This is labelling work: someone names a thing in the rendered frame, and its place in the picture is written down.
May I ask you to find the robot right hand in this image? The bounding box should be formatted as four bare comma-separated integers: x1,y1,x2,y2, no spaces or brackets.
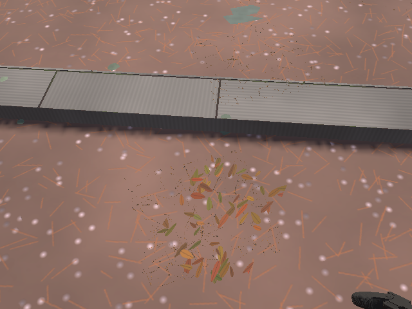
351,292,412,309

